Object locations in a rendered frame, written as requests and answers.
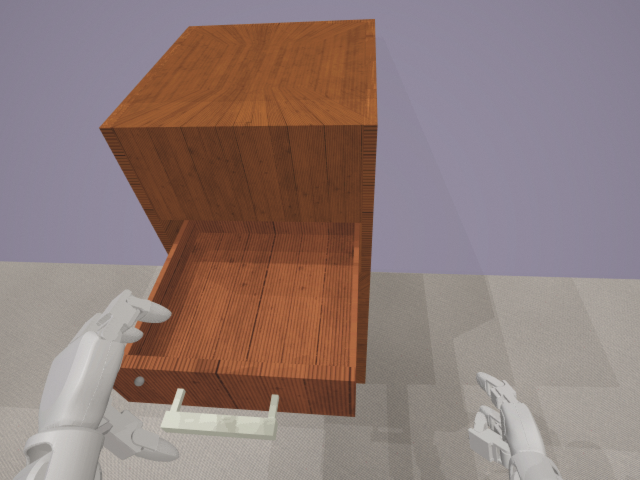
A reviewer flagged drawer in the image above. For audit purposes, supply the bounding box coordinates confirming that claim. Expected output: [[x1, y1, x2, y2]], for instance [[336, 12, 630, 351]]
[[113, 220, 360, 417]]

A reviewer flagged handle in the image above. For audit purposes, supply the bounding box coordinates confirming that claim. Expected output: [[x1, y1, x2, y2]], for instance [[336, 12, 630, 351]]
[[160, 388, 279, 441]]

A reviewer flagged robot left forearm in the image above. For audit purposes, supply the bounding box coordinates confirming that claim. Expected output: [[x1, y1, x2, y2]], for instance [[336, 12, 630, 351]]
[[13, 426, 105, 480]]

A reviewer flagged left robot hand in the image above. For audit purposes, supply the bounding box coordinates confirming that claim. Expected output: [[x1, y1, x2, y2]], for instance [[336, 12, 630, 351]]
[[38, 289, 179, 462]]

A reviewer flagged cabinet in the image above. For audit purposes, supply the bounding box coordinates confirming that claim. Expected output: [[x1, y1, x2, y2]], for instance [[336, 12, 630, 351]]
[[99, 19, 378, 384]]

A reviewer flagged right robot hand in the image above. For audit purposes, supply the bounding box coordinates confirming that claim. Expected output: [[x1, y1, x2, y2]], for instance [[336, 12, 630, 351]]
[[468, 372, 547, 469]]

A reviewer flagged robot right forearm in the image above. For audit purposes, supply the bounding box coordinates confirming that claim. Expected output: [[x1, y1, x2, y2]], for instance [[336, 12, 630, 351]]
[[508, 451, 564, 480]]

